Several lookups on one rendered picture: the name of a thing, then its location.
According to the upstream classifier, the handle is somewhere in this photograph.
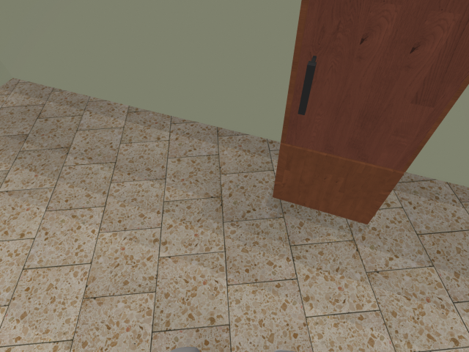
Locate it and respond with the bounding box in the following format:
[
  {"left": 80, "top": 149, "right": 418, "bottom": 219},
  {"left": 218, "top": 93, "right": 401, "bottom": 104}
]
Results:
[{"left": 298, "top": 56, "right": 317, "bottom": 115}]

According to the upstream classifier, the cupboard door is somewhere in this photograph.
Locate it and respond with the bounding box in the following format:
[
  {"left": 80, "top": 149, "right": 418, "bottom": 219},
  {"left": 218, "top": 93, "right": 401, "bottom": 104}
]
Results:
[{"left": 286, "top": 0, "right": 469, "bottom": 171}]

